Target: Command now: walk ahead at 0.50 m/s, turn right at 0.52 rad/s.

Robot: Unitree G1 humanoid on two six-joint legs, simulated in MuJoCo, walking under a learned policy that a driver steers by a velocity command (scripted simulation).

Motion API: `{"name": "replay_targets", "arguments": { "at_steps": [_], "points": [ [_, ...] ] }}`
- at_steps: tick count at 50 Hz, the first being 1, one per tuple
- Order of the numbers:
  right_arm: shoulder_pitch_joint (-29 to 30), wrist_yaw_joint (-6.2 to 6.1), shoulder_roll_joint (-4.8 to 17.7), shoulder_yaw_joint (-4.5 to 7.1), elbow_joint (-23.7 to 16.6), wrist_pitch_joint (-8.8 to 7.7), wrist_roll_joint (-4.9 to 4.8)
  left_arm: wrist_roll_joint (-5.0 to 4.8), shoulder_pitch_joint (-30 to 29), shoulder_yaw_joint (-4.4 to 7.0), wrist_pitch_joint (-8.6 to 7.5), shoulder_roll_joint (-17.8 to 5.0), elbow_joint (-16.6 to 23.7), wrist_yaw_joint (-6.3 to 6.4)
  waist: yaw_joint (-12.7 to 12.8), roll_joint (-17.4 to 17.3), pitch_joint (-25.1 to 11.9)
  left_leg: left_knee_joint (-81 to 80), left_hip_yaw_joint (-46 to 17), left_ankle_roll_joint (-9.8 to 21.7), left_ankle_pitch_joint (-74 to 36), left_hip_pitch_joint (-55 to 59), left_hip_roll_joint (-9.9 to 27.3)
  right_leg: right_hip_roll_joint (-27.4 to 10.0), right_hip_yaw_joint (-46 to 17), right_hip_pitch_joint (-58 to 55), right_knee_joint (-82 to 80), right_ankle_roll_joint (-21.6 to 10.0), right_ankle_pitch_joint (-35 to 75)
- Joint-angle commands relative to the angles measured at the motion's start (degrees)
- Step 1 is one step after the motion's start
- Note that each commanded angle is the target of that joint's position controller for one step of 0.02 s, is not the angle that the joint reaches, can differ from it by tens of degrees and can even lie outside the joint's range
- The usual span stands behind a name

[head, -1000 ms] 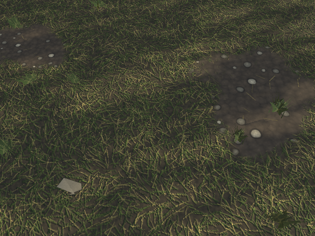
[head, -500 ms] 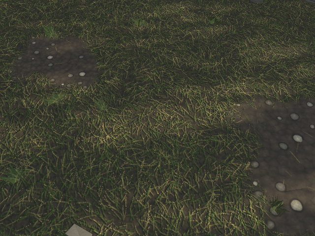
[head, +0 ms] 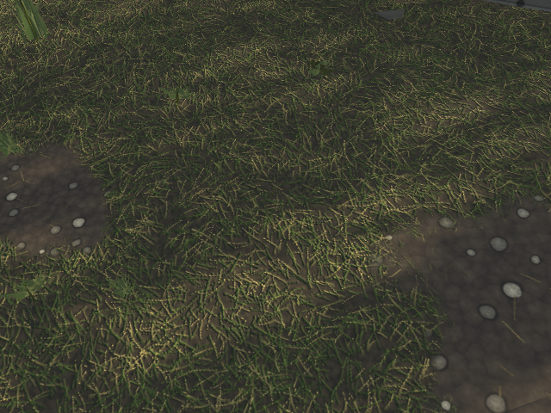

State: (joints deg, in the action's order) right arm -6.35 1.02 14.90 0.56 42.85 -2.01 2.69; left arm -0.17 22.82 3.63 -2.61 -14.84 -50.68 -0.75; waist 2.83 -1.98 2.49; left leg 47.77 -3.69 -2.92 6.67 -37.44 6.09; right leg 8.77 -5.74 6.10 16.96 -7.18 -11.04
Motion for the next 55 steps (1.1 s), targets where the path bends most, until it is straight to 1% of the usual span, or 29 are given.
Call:
{"name": "replay_targets", "arguments": {
  "at_steps": [1, 5, 7, 9, 10, 11, 12, 13, 14, 15, 17, 20, 23, 26, 29, 30, 31, 32, 33, 34, 36, 42, 47, 48, 49, 50, 51, 53, 55],
  "points": [
    [6.5, 0.18, 3.8, 0.58, -5.3, -0.64, -0.44, 0.06, 4.0, 2.35, -0.44, -9.4, 2.5, 0.54, 1.6, 5.3, -0.8, -5.9, 3.2, -0.7, -5.4, 0.4, -3.0, -13.2, -12.0, -0.4, -3.6, -5.2, 18.8],
    [11.2, 0.21, 4.4, 0.24, -7.6, -1.46, -0.94, 1.04, 5.7, 2.55, -0.1, -9.8, 2.9, 1.15, 2.9, 6.0, -1.0, -12.2, 2.6, 0.5, -3.4, 1.5, -5.2, -14.7, -15.3, -5.5, 1.1, -5.0, 24.8],
    [7.9, -0.01, 5.9, 0.61, -7.2, -1.97, -1.12, 1.24, 2.9, 2.82, -0.11, -10.7, 4.1, 1.56, 0.4, 6.8, -1.5, -16.8, 1.6, 1.9, -0.4, 8.9, -6.2, -15.3, -17.0, -4.1, 3.7, -3.3, 26.0],
    [-2.9, -1.09, 8.3, 1.69, -4.1, -2.9, -0.99, 0.83, -0.4, 2.92, -0.52, -11.3, 4.8, 1.17, -5.1, 5.2, -5.4, -22.7, 2.0, 4.1, 0.0, 25.2, -7.9, -11.6, -15.6, -0.1, 14.7, -0.4, 33.1],
    [-10.5, -2.03, 11.3, 2.54, -3.2, -3.8, -0.01, -0.16, -0.6, 2.39, -1.01, -9.3, 5.6, 0.67, -8.3, 1.5, -11.6, -23.9, -4.0, 6.6, -0.5, 38.0, -0.4, -8.1, -12.3, 5.3, 27.3, 1.6, 26.8],
    [-15.6, -3.01, 16.0, 3.64, -3.8, -3.51, 1.09, -2.07, 2.5, 1.09, -1.09, -4.1, 7.7, 1.01, -8.4, -7.8, -19.1, -23.6, -21.3, 10.7, -9.9, 52.5, 16.2, -1.7, -3.9, 18.8, 43.9, 3.7, -3.5],
    [-13.8, -2.57, 16.4, 4.19, -3.5, -2.38, -0.3, -0.7, 7.6, 1.54, -0.46, -6.8, 8.1, 1.55, -4.5, -14.2, -22.7, -24.5, -35.9, 17.1, -23.9, 52.0, 22.2, 0.2, -0.6, 24.9, 52.6, 4.1, -24.2],
    [-10.6, -2.18, 10.2, 3.08, -4.2, -1.96, -1.15, 0.9, 6.9, 1.88, 0.67, -8.6, 5.5, 1.98, -3.0, -4.3, -15.8, -23.6, -29.1, 17.4, -26.1, 45.0, 19.4, -3.9, -1.5, 26.0, 56.6, 4.2, -20.3],
    [-8.5, -1.91, 5.7, 1.86, -4.2, -2.14, -1.57, 1.5, 3.0, 1.76, 1.07, -7.8, 5.4, 1.53, -3.3, 0.1, -9.7, -24.4, -19.8, 16.3, -31.3, 38.5, 15.6, -4.8, -0.8, 25.7, 55.4, 5.0, -17.3],
    [-7.0, -1.79, 3.8, 1.21, -4.0, -2.21, -1.34, 1.56, 1.2, 1.63, 1.48, -6.6, 5.8, 1.11, -2.5, -0.4, -7.4, -26.0, -13.5, 14.4, -33.5, 34.9, 12.3, -6.2, -0.4, 25.1, 52.6, 5.6, -15.5],
    [-7.5, -1.67, 4.7, 1.36, -2.3, -2.77, -1.6, 2.19, 0.2, 1.34, 2.76, -5.3, 6.2, 0.16, -1.8, -5.1, -5.5, -28.1, -7.1, 13.9, -39.2, 30.5, 8.8, -6.1, 0.3, 23.0, 50.1, 6.7, -13.2],
    [-8.1, -1.09, 5.2, 1.27, -0.2, -3.56, -1.63, 1.67, 0.0, 0.52, 3.28, -3.5, 6.0, -0.18, -0.3, -4.7, -7.9, -29.1, -3.9, 14.9, -44.3, 28.3, 7.5, -4.6, -0.8, 18.9, 43.3, 7.2, -10.0],
    [-6.3, -0.74, 5.2, 0.93, 1.2, -3.0, -1.93, 2.22, -4.0, -0.99, 3.6, -2.0, 6.2, 0.07, 0.1, -6.2, -7.6, -29.1, -0.9, 13.8, -42.2, 25.0, 3.9, -6.8, 4.4, 13.1, 28.6, 7.8, -5.4],
    [-9.7, -0.45, 8.4, 2.27, 2.8, -1.68, -1.99, 1.41, -8.3, -1.51, 3.63, -3.0, 6.9, 1.04, -2.2, -7.3, -7.5, -27.6, -3.9, 13.8, -35.9, 25.3, 3.5, -6.0, 6.0, 10.0, 22.1, 8.0, -3.0],
    [-9.2, -0.79, 9.9, 3.32, 2.8, 0.33, -2.65, 1.26, -8.6, -1.55, 2.76, -4.0, 7.1, 2.24, -1.1, -5.1, -5.6, -24.2, -8.4, 12.2, -20.1, 22.1, 3.2, -6.2, 6.2, 4.9, 11.1, 6.5, 0.3],
    [-9.8, -0.98, 9.1, 3.28, 2.5, 0.8, -2.8, 1.75, -8.0, -1.22, 2.33, -5.5, 7.1, 2.72, -0.9, -3.2, -5.1, -22.6, -9.9, 10.2, -11.5, 18.7, 2.1, -8.9, 3.3, 1.0, 7.1, 5.6, 2.4],
    [-10.6, -0.96, 5.9, 2.55, 1.2, 0.92, -2.86, 2.58, -6.5, -0.74, 1.91, -8.4, 7.7, 3.32, -1.3, 3.1, -7.0, -17.3, -8.6, 7.7, 0.5, 14.5, -0.8, -18.9, -5.3, -3.8, 4.4, 3.5, 6.0],
    [-13.5, -1.2, 1.7, 1.71, 0.5, 1.32, -3.34, 1.64, -8.9, 0.48, 2.49, -13.3, 8.2, 3.43, -3.6, 14.7, -6.2, -7.8, 1.0, 5.7, 19.4, 9.7, -10.2, -28.6, -13.6, -2.9, 1.4, -2.8, 16.5],
    [-12.7, -1.72, 5.4, 2.76, 1.1, 2.31, -2.1, 1.03, -7.2, 0.52, 2.81, -11.1, 8.1, 3.37, -0.5, 14.4, -6.0, 5.1, 3.7, 5.0, 29.9, 9.1, -10.5, -32.7, -16.2, 0.7, 0.0, -8.7, 21.1],
    [-12.8, -1.74, 7.0, 3.82, 1.6, 3.09, -1.76, 0.96, -8.4, -0.33, 2.77, -8.2, 8.3, 3.43, -2.0, 9.6, -4.4, 11.9, 1.9, 4.7, 28.4, 8.8, -9.2, -30.6, -13.2, 2.7, -0.7, -9.5, 21.4],
    [-13.6, -1.61, 6.6, 4.47, 2.3, 4.38, -1.48, 1.3, -14.1, -1.15, 2.96, -5.2, 9.3, 3.85, -4.9, 8.9, -2.5, 15.4, 1.8, 3.5, 22.7, 9.5, -7.5, -25.5, -4.8, 5.5, -1.1, -6.1, 19.9],
    [-9.6, 0.23, 3.5, 3.66, 0.0, 5.94, -2.04, 1.68, -13.0, -0.25, 2.99, -6.6, 8.6, 3.58, -3.0, 11.2, -4.3, 2.5, 4.9, 1.6, 19.2, 14.3, -6.5, -23.7, 3.4, 3.1, 2.1, -4.7, 19.3],
    [-9.3, 0.87, 4.4, 3.7, -1.9, 5.6, -2.42, 1.64, -12.9, 1.33, 3.67, -10.2, 8.1, 2.44, -3.3, 11.4, -5.8, -12.7, 8.5, 4.1, 15.3, 22.9, -7.7, -25.5, 4.8, 3.9, 7.7, -2.7, 16.7],
    [-10.5, 0.71, 4.5, 3.74, -1.6, 5.07, -2.2, 1.39, -12.9, 1.51, 3.9, -10.3, 7.9, 2.37, -4.4, 9.5, -5.7, -19.7, 8.4, 5.0, 9.9, 27.2, -8.4, -24.5, 6.7, 6.8, 11.0, -0.1, 12.0],
    [-10.8, 0.23, 6.9, 4.24, -1.6, 4.35, -1.48, 1.62, -10.7, 1.49, 4.1, -9.2, 7.3, 2.13, -4.4, 2.3, -4.4, -28.0, 0.9, 6.1, 6.2, 30.7, -5.3, -21.8, 10.0, 12.1, 18.5, 4.0, 2.5],
    [-10.3, -0.24, 15.3, 5.96, -3.7, 3.75, -1.19, 1.81, -9.5, 0.14, 4.59, -4.0, 10.1, 1.81, -2.8, -15.6, -3.7, -33.0, -24.3, 11.4, -5.3, 35.0, 12.6, -12.6, 15.7, 27.1, 32.8, 9.6, -20.9],
    [-15.1, -0.29, 17.6, 7.01, -2.4, 3.79, -1.22, 1.94, -16.8, 0.27, 5.62, -5.9, 12.1, 2.9, -7.7, -11.5, -1.6, -32.2, -26.5, 18.5, -17.6, 28.4, 16.3, -9.2, 7.3, 28.3, 40.5, 9.2, -25.9],
    [-10.1, -0.91, 12.2, 5.64, -2.4, 4.09, -1.99, 0.65, -15.0, 0.51, 5.82, -6.4, 10.7, 2.74, -3.6, -4.6, 0.9, -31.3, -17.0, 17.2, -12.8, 26.7, 8.8, -10.9, 3.5, 27.7, 44.4, 8.5, -16.6],
    [-5.1, -1.34, 9.9, 5.02, -4.1, 4.33, -2.36, 1.77, -12.2, 1.1, 5.11, -7.8, 8.9, 2.17, -2.1, -6.0, -1.1, -30.4, -13.2, 14.7, -14.1, 29.2, 3.8, -10.3, 4.1, 27.2, 44.9, 8.4, -10.8]
  ]
}}
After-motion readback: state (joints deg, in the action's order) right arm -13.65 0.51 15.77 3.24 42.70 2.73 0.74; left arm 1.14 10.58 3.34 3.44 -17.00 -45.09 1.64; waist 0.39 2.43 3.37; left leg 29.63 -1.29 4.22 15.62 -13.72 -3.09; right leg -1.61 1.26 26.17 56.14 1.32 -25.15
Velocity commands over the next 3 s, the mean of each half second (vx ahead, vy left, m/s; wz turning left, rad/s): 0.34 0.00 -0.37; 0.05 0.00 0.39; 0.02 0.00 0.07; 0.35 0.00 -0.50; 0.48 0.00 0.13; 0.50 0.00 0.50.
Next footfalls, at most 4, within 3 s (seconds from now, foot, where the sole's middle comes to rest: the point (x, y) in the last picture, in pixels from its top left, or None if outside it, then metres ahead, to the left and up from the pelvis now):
0.20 left None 0.29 0.13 -0.78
0.62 right None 0.29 -0.08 -0.78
0.98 left None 0.24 0.14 -0.78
1.48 right None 0.23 -0.04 -0.78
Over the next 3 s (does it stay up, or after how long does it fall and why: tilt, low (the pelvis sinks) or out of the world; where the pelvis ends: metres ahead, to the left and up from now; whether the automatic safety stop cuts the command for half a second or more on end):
stays up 0.86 0.04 -0.01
